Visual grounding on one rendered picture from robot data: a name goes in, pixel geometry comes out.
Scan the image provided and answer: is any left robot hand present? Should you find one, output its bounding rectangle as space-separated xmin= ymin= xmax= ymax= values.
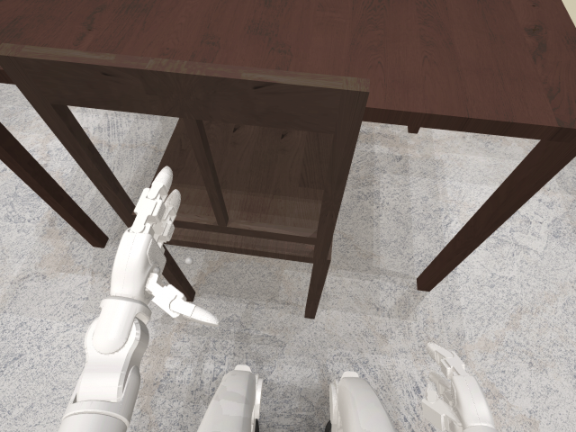
xmin=110 ymin=166 xmax=220 ymax=327

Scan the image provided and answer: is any table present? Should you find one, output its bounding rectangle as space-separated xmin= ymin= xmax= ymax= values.
xmin=0 ymin=0 xmax=576 ymax=292

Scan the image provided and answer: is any robot thigh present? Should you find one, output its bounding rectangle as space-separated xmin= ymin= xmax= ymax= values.
xmin=329 ymin=377 xmax=397 ymax=432
xmin=197 ymin=370 xmax=263 ymax=432

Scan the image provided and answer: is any right robot hand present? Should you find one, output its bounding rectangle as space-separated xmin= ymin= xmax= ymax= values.
xmin=422 ymin=342 xmax=496 ymax=432

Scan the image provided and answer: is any robot left thigh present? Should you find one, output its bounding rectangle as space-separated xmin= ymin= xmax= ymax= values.
xmin=197 ymin=370 xmax=263 ymax=432

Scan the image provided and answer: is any robot left forearm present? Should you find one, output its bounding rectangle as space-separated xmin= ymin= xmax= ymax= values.
xmin=58 ymin=296 xmax=152 ymax=432

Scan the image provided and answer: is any chair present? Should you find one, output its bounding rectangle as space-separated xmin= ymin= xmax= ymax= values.
xmin=0 ymin=43 xmax=370 ymax=319

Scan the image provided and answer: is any robot right thigh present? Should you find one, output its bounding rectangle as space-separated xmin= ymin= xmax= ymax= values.
xmin=329 ymin=377 xmax=397 ymax=432

